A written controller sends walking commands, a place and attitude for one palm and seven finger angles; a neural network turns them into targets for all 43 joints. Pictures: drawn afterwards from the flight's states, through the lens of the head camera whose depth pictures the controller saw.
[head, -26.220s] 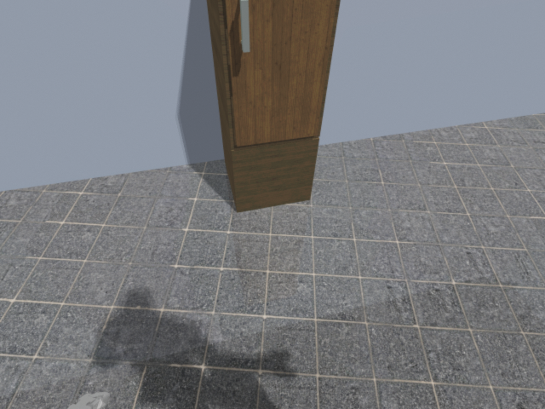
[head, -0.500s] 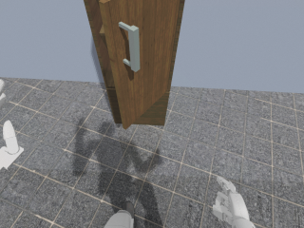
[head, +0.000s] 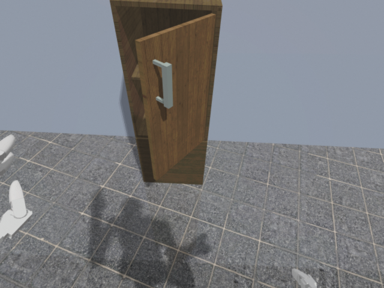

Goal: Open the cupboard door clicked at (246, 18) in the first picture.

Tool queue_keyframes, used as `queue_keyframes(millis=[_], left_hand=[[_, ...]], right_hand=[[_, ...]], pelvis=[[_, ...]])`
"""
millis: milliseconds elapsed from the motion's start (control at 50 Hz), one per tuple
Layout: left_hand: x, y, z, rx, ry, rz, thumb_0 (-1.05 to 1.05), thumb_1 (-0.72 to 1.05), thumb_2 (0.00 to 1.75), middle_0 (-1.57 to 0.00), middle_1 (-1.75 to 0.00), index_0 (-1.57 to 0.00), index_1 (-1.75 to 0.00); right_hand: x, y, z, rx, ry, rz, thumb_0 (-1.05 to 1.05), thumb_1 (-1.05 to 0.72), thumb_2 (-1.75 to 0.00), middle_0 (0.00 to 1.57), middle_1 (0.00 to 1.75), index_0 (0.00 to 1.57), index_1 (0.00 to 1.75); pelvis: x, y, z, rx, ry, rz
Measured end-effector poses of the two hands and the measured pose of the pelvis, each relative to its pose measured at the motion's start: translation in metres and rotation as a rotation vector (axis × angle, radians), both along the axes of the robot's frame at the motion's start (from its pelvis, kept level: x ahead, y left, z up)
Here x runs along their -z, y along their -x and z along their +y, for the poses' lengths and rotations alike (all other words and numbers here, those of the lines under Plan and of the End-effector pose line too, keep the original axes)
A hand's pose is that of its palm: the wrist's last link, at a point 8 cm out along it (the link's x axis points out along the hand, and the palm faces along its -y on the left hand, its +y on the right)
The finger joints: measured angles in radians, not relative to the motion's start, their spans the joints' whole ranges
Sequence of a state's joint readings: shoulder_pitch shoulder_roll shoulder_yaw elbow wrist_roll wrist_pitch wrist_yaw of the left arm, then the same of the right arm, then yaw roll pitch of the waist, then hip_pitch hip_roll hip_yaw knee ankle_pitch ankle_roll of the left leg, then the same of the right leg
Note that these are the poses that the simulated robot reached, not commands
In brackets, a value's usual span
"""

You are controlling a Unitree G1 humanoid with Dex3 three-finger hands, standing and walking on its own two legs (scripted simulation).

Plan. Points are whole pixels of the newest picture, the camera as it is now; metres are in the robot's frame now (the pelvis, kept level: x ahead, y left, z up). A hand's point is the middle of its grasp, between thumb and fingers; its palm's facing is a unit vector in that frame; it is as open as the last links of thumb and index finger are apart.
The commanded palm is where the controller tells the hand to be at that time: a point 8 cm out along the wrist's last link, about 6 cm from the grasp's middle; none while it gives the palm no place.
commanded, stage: stop stepping back and stand still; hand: left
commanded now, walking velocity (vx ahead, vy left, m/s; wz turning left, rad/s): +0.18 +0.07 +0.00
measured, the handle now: (162, 84) +0.64 +0.13 +0.12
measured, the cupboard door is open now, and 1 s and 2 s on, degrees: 53 53 53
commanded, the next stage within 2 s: let the arm hang, fingers relaxed in 0.40 s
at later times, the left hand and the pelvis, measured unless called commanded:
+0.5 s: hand (12, 220) +0.18 +0.28 +0.15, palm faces +0.42 -0.79 -0.45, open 7.4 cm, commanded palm none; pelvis -0.02 +0.02 -0.01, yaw +1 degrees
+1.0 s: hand out of the picture -0.05 +0.21 -0.17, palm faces +0.10 -0.97 -0.24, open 7.2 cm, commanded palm none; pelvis -0.05 +0.01 +0.00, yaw +5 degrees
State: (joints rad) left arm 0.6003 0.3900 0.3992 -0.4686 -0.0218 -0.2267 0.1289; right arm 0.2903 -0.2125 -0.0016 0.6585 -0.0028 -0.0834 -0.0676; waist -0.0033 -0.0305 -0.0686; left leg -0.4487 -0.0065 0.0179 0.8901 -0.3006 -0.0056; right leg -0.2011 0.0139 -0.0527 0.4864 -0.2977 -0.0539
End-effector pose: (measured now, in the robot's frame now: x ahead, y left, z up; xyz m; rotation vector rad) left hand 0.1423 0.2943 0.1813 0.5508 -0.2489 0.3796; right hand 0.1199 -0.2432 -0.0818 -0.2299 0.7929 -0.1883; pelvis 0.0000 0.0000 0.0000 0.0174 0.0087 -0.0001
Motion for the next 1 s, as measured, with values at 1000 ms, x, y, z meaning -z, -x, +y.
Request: queue_keyframes(millis=[1000], left_hand=[[0.321, 0.205, -0.034, -0.325, 0.633, 1.500, 0.00, 0.95, 0.90, -0.21, -0.30, -0.20, -0.30]], right_hand=[[0.057, 0.129, 0.012, -0.011, -0.033, 0.567, 0.01, -0.91, -0.89, 0.20, 0.30, 0.20, 0.30]], pelvis=[[0.002, 0.046, 0.010, -0.091, 0.028, -0.045]])
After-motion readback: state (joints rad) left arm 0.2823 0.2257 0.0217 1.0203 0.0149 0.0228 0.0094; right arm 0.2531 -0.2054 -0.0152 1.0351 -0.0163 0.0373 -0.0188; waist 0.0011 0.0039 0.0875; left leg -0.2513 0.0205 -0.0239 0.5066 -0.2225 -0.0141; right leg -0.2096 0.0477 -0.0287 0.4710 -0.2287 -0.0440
